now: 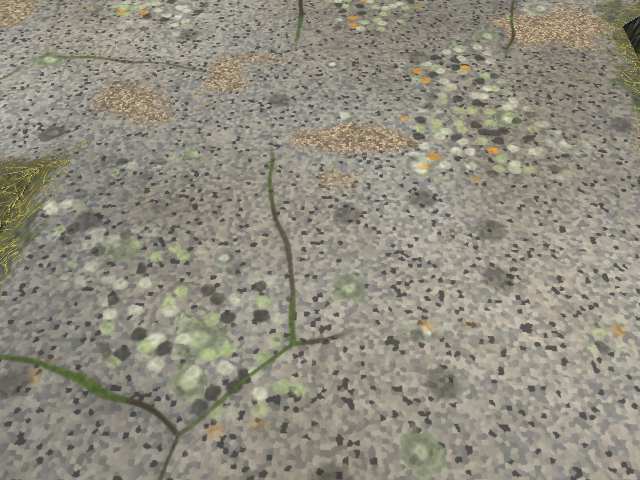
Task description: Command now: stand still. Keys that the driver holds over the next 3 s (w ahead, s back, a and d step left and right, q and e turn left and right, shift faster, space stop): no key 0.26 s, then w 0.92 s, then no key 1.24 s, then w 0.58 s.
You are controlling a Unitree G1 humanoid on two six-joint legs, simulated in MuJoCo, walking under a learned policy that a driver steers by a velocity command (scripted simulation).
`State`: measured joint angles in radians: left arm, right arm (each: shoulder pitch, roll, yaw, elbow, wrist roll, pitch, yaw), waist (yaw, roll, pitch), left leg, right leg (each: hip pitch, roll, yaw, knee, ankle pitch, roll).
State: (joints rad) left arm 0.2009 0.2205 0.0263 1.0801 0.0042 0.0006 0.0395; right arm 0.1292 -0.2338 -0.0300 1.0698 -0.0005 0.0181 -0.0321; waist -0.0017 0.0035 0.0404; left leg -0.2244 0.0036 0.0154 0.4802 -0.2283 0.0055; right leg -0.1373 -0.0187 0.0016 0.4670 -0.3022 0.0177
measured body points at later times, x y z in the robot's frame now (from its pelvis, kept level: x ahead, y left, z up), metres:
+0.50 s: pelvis +0.02 -0.01 -0.01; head +0.02 -0.02 +0.44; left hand +0.02 +0.24 -0.16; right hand +0.03 -0.27 -0.16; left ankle +0.02 +0.11 -0.74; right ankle -0.03 -0.12 -0.74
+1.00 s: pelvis +0.26 +0.03 -0.02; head +0.29 +0.04 +0.43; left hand +0.20 +0.28 -0.16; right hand +0.43 -0.22 -0.13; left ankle +0.34 +0.12 -0.74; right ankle +0.06 -0.11 -0.64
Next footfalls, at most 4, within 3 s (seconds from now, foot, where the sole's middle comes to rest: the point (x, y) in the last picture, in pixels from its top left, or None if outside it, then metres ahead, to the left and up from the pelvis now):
0.92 left None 0.38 0.12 -0.78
1.40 right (382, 408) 0.67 -0.10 -0.78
1.72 left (273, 437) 0.60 0.14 -0.78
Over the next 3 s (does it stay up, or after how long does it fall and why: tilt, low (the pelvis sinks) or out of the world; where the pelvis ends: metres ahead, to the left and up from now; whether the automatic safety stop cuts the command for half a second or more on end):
stays up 0.77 -0.02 0.00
